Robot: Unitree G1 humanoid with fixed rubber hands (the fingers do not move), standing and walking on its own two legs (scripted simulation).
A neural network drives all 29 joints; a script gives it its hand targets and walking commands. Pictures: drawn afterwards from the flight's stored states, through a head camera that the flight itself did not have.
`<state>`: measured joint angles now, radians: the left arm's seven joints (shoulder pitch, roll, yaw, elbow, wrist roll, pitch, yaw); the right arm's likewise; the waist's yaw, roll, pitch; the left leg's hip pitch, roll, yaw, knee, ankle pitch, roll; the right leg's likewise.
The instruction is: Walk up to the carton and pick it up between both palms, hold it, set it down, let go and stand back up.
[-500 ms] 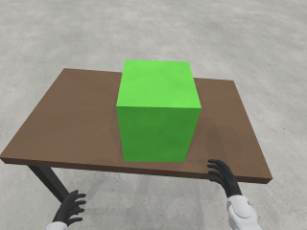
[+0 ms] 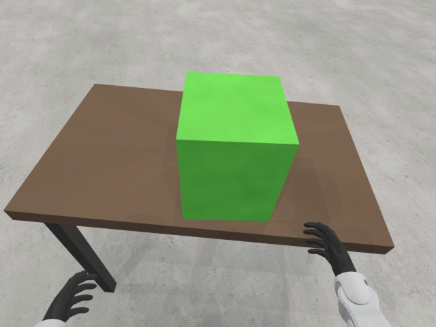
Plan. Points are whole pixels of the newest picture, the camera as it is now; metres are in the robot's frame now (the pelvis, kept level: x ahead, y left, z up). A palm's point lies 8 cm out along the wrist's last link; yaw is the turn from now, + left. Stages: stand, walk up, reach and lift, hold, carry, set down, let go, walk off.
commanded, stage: stand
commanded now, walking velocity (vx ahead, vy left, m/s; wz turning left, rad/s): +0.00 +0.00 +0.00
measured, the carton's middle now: (229, 150) +0.45 -0.02 +0.06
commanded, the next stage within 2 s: none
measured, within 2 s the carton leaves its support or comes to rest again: neither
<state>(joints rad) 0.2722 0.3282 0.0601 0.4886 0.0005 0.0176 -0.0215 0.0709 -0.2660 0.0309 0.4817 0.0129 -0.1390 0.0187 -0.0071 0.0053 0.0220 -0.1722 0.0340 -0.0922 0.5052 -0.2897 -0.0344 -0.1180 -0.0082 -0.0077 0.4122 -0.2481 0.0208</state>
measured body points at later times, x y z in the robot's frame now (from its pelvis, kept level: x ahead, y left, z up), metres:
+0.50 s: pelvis -0.01 -0.01 +0.00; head -0.02 +0.00 +0.45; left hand +0.14 +0.28 -0.07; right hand +0.20 -0.27 -0.05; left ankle -0.01 +0.14 -0.74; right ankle -0.01 -0.14 -0.74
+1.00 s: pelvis -0.01 -0.01 +0.00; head -0.01 -0.01 +0.45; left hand +0.14 +0.28 -0.07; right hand +0.14 -0.30 -0.08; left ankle -0.01 +0.14 -0.74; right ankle -0.01 -0.14 -0.74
